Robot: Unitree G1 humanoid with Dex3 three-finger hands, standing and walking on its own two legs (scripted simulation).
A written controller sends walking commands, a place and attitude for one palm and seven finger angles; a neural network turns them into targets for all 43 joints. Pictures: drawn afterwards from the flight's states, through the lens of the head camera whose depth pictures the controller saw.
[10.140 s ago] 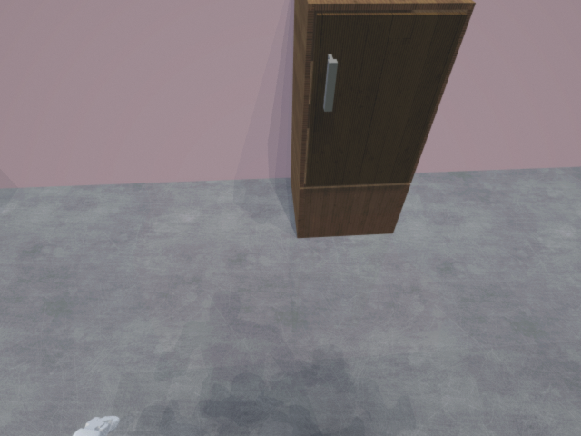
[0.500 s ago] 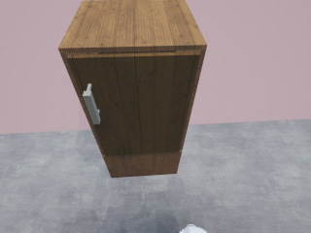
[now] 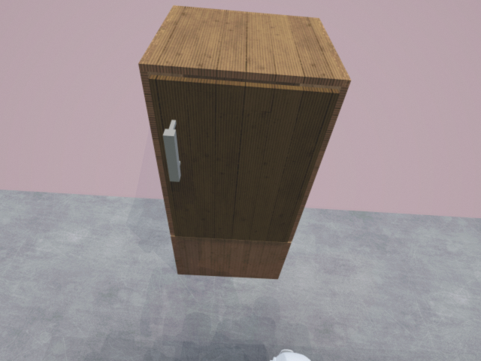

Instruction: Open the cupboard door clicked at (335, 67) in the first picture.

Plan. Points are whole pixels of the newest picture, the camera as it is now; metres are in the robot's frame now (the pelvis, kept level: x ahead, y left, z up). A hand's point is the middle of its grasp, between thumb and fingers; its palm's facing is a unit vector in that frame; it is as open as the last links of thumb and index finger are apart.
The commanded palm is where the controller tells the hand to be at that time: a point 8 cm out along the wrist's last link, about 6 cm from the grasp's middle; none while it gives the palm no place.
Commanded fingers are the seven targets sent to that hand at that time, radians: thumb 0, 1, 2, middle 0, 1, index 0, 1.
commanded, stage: come to a stop and stand still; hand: left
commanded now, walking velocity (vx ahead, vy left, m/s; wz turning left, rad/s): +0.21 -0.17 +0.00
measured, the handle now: (174, 151) +0.57 +0.19 +0.01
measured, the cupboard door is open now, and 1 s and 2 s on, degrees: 0 0 0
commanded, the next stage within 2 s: look again from close up in 0.88 s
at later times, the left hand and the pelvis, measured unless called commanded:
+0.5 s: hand out of the picture -0.04 +0.11 -0.15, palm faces +0.02 -0.99 -0.17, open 7.4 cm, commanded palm none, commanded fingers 0.00 0.90 0.90 -0.20 -0.30 -0.20 -0.30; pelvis -0.01 -0.04 +0.02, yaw -2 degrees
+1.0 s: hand out of the picture +0.00 +0.11 -0.16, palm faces +0.00 -0.98 -0.19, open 7.4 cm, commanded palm none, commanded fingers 0.00 0.90 0.90 -0.20 -0.30 -0.20 -0.30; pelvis +0.01 -0.05 +0.01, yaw -3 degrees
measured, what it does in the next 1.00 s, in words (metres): steps on the spot: right foot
